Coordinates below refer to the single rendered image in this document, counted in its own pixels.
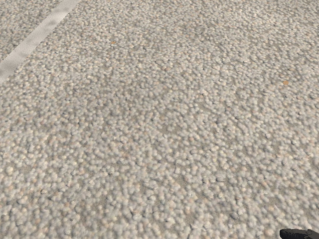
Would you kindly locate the robot right hand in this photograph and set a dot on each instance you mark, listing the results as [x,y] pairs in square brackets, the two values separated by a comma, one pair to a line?
[298,234]

